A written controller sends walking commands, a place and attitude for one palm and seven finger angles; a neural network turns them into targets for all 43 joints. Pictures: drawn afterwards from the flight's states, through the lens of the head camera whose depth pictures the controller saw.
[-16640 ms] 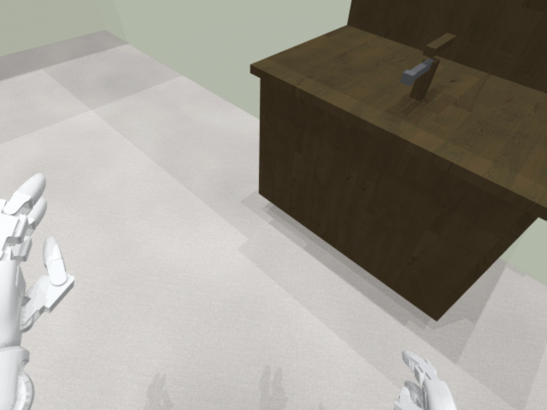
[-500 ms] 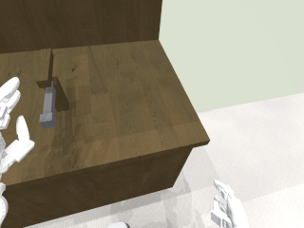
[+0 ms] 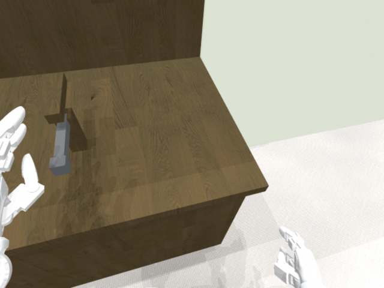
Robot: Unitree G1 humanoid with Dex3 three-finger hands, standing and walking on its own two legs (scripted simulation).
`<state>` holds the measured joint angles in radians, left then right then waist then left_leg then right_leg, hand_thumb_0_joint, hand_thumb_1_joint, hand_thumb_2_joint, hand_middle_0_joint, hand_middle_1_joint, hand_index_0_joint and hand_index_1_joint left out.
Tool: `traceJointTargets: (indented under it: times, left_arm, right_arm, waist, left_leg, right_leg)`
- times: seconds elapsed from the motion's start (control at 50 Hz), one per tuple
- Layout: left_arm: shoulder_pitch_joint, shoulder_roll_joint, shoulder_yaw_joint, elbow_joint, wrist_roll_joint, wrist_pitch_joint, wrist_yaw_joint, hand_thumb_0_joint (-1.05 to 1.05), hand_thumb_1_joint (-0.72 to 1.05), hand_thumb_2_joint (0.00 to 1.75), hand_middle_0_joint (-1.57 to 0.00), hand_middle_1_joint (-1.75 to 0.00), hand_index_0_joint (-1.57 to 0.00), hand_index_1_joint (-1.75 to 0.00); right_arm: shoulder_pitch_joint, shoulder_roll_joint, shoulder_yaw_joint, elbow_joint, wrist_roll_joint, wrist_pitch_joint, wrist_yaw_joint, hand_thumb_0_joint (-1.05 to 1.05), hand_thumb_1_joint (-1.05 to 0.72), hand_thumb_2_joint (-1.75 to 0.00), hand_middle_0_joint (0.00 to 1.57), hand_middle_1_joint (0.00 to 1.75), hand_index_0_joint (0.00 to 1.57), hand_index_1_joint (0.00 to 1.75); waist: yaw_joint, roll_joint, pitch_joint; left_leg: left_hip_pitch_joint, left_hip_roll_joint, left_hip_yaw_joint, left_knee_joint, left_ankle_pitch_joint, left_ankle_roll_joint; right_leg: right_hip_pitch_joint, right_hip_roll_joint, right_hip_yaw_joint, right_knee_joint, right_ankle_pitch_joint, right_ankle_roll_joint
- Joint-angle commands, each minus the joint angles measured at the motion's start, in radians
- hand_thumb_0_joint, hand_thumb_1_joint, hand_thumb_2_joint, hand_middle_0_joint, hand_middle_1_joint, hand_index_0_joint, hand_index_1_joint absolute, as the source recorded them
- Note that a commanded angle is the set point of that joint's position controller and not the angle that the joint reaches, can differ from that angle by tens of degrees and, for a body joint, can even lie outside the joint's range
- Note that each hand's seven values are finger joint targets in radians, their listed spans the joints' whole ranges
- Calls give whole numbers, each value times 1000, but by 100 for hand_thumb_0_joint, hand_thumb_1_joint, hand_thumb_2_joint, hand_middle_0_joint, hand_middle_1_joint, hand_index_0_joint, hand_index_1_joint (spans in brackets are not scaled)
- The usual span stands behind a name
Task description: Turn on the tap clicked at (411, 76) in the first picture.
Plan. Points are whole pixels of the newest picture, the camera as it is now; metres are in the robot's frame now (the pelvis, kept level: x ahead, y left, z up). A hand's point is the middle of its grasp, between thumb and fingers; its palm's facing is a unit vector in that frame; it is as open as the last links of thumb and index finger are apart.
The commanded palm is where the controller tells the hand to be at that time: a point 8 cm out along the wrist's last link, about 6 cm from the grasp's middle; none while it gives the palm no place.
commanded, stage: come to a stop and stand still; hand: left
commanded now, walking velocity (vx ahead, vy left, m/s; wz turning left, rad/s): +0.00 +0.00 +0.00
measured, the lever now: (60, 165) +0.31 +0.29 +0.08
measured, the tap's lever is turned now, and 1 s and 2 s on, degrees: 0 0 0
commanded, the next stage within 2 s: look again from close up in 0.60 s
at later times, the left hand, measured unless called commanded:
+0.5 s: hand out of the picture +0.20 +0.30 +0.16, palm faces +0.39 -0.81 -0.44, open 7.4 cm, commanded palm +0.13 +0.31 +0.18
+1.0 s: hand (14, 194) +0.21 +0.28 +0.16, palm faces +0.37 -0.85 -0.39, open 7.4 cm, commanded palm +0.14 +0.31 +0.18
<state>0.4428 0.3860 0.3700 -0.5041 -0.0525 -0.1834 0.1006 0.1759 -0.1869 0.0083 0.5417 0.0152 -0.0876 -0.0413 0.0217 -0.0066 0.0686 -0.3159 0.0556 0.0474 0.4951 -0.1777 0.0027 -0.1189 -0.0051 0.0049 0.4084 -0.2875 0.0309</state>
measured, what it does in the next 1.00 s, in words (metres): stands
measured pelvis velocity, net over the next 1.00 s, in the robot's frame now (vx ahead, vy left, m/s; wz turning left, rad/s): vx -0.02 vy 0.03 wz -0.01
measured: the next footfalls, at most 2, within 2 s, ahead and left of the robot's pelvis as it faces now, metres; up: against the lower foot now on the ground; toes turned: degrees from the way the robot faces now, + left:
none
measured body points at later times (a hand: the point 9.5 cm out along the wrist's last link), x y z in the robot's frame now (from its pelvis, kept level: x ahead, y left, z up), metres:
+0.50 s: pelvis -0.03 +0.04 +0.00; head +0.01 +0.06 +0.44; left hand +0.17 +0.34 +0.18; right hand +0.13 -0.19 -0.08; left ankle +0.05 +0.12 -0.74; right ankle -0.05 -0.14 -0.74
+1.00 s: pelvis -0.02 +0.03 +0.00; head +0.01 +0.05 +0.45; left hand +0.18 +0.32 +0.18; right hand +0.16 -0.19 -0.07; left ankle +0.05 +0.12 -0.74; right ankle -0.04 -0.14 -0.74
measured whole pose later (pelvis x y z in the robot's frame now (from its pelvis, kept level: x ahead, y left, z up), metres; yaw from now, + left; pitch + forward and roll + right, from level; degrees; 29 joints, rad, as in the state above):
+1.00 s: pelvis -0.02 +0.03 +0.00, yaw +0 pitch -1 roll -2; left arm 0.39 0.37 0.37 -0.45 -0.03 -0.22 0.08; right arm 0.21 -0.19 0.02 0.56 0.01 -0.15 -0.02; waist 0.03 -0.01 0.07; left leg -0.32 0.03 0.07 0.49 -0.15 0.04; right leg -0.12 -0.04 -0.01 0.39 -0.25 0.06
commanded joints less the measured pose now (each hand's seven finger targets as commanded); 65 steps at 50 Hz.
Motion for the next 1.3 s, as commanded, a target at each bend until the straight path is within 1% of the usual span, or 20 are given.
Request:
traceJointTargets:
  times: [0.0,0.02,0.04,0.06,0.1,0.14,0.18,0.24,0.26,0.3,0.34,0.36,0.4,0.52,0.74,0.86,1.04,1.06,1.14,1.28]
  left_arm:
    - [-58,152,105,-205,0,-63,21,0,90,90,-20,-30,-20,-30]
    - [-1007,906,662,-370,127,-166,8,0,90,90,-20,-30,-20,-30]
    - [-702,521,400,52,62,-99,-1,0,90,90,-20,-30,-20,-30]
    - [-487,285,208,44,42,-88,-28,0,90,90,-20,-30,-20,-30]
    - [-256,157,99,-39,17,-84,-45,0,90,90,-20,-30,-20,-30]
    - [-70,68,34,-126,1,-69,-48,0,90,90,-20,-30,-20,-30]
    - [-37,146,94,-212,9,-65,-42,0,90,90,-20,-30,-20,-30]
    - [-36,252,217,-194,9,-71,-6,0,90,90,-20,-30,-20,-30]
    - [-33,211,196,-171,-1,-83,-9,0,90,90,-20,-30,-20,-30]
    - [-78,212,204,-197,-4,-110,-6,0,90,90,-20,-30,-20,-30]
    - [-138,269,240,-219,16,-119,8,0,90,90,-20,-30,-20,-30]
    - [-146,202,184,-190,13,-124,4,0,90,90,-20,-30,-20,-30]
    - [-152,201,168,-192,21,-130,2,0,90,90,-20,-30,-20,-30]
    - [-132,131,78,-149,34,-112,-1,0,90,90,-20,-30,-20,-30]
    - [-124,185,136,-166,31,-109,7,0,90,90,-20,-30,-20,-30]
    - [-122,127,77,-143,22,-105,-7,0,90,90,-20,-30,-20,-30]
    - [-101,183,123,-178,23,-99,4,0,90,90,-20,-30,-20,-30]
    - [-100,141,87,-161,16,-99,-4,0,90,90,-20,-30,-20,-30]
    - [-112,188,130,-198,14,-100,1,0,90,90,-20,-30,-20,-30]
    - [-88,157,108,-192,1,-88,-10,0,90,90,-20,-30,-20,-30]
  right_arm:
    - [-59,-133,-46,-139,-1,-53,-10,0,-90,-90,20,30,20,30]
    - [-11,-160,-74,-97,-68,-102,-5,0,-90,-90,20,30,20,30]
    - [-46,-110,-57,-24,1,-64,-7,0,-90,-90,20,30,20,30]
    - [-18,-154,-90,-85,-19,-77,16,0,-90,-90,20,30,20,30]
    - [-4,-149,-89,-130,12,-95,50,0,-90,-90,20,30,20,30]
    - [-36,-130,-78,-153,25,-100,87,0,-90,-90,20,30,20,30]
    - [-43,-146,-68,-177,20,-94,89,0,-90,-90,20,30,20,30]
    - [-59,-141,-56,-173,22,-80,46,0,-90,-90,20,30,20,30]
    - [-48,-138,-56,-173,12,-76,31,0,-90,-90,20,30,20,30]
    - [-53,-133,-48,-175,8,-79,11,0,-90,-90,20,30,20,30]
    - [-68,-143,-44,-171,7,-86,-1,0,-90,-90,20,30,20,30]
    - [-49,-137,-43,-164,6,-92,-1,0,-90,-90,20,30,20,30]
    - [-29,-138,-43,-161,6,-113,0,0,-90,-90,20,30,20,30]
    - [-21,-145,-48,-131,3,-137,10,0,-90,-90,20,30,20,30]
    - [-52,-133,-33,-128,3,-124,7,0,-90,-90,20,30,20,30]
    - [-40,-139,-35,-126,-3,-114,9,0,-90,-90,20,30,20,30]
    - [-52,-136,-36,-131,5,-104,2,0,-90,-90,20,30,20,30]
    - [-42,-136,-36,-128,0,-101,3,0,-90,-90,20,30,20,30]
    - [-47,-129,-37,-135,7,-105,1,0,-90,-90,20,30,20,30]
    - [-25,-126,-51,-152,6,-99,12,0,-90,-90,20,30,20,30]
  waist:
    - [-7,71,-171]
    - [50,-92,-29]
    - [1,134,-85]
    - [21,211,-230]
    - [18,199,-316]
    - [24,169,-318]
    - [25,55,-235]
    - [1,-109,-140]
    - [-11,-87,-133]
    - [-14,82,-120]
    - [1,194,-119]
    - [-5,195,-126]
    - [1,204,-152]
    - [-7,66,-124]
    - [1,97,-147]
    - [-11,88,-151]
    - [-4,76,-165]
    - [-8,59,-165]
    - [-5,115,-166]
    - [-8,111,-160]
  left_leg:
    - [180,36,-63,-85,38,32]
    - [73,51,-32,59,139,25]
    - [188,46,-32,17,203,12]
    - [284,37,-63,1,209,18]
    - [373,43,-46,0,328,61]
    - [338,91,-94,-30,350,89]
    - [175,100,-88,-48,186,68]
    - [125,13,-31,-13,-74,11]
    - [129,13,-38,-28,-100,13]
    - [117,33,-70,-101,-146,21]
    - [88,64,-106,-171,-240,32]
    - [65,72,-121,-194,-297,40]
    - [74,70,-116,-201,-332,39]
    - [123,46,-103,-162,-287,25]
    - [142,57,-107,-172,-189,25]
    - [167,46,-88,-132,-90,25]
    - [183,42,-85,-120,-24,28]
    - [185,46,-86,-120,-28,31]
    - [211,73,-110,-158,-12,20]
    - [200,90,-84,-116,5,26]
  right_leg:
    - [-80,-36,13,-73,192,-39]
    - [-252,-110,109,-151,338,-54]
    - [-251,-149,32,-20,292,-108]
    - [-145,-70,52,88,329,-101]
    - [-146,-33,24,152,334,-38]
    - [-143,-12,-17,206,167,-26]
    - [-76,-28,-25,71,114,-28]
    - [-145,-80,22,-49,82,-68]
    - [-166,-81,18,-48,35,-73]
    - [-160,-52,9,-28,-15,-64]
    - [-121,-29,-23,3,-39,-51]
    - [-91,-20,-39,11,-33,-48]
    - [-65,-17,-45,1,-28,-52]
    - [-124,-35,-10,-80,-31,-58]
    - [-95,-33,-17,-66,39,-52]
    - [-108,-40,-9,-78,97,-53]
    - [-83,-47,-11,-70,143,-51]
    - [-90,-41,-14,-76,146,-49]
    - [-97,-21,-30,-49,116,-43]
    - [-104,-23,-25,-79,136,-41]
